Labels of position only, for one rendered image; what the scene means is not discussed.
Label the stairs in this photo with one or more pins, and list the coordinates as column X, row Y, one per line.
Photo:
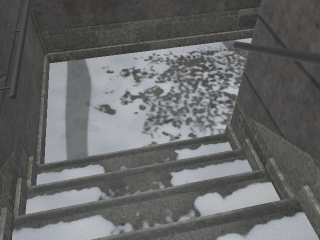
column 193, row 189

